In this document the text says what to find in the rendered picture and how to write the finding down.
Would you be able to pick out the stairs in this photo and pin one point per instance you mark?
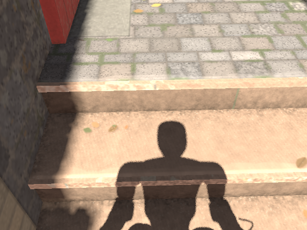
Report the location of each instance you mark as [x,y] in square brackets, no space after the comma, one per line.
[174,144]

